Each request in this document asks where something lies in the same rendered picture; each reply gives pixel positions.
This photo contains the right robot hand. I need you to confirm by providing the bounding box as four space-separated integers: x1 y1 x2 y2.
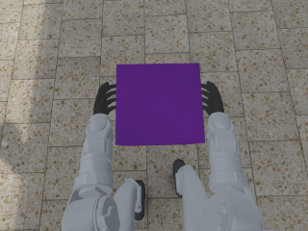
201 81 224 116

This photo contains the left robot hand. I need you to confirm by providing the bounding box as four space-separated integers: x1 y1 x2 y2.
93 82 116 115

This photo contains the robot right forearm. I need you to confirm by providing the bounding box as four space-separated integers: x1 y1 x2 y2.
206 112 264 228

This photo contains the left robot upper arm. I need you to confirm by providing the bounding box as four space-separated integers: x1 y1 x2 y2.
62 193 120 231

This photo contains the carton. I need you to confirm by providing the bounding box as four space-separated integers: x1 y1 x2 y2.
115 63 205 146

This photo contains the right robot upper arm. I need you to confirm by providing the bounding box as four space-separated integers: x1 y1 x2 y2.
204 192 280 231

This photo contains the left robot shin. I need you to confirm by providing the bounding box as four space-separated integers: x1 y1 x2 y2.
124 178 141 213

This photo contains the robot left forearm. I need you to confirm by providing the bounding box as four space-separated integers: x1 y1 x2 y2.
62 114 114 231

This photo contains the robot left foot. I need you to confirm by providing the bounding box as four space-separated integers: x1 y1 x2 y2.
135 180 145 220

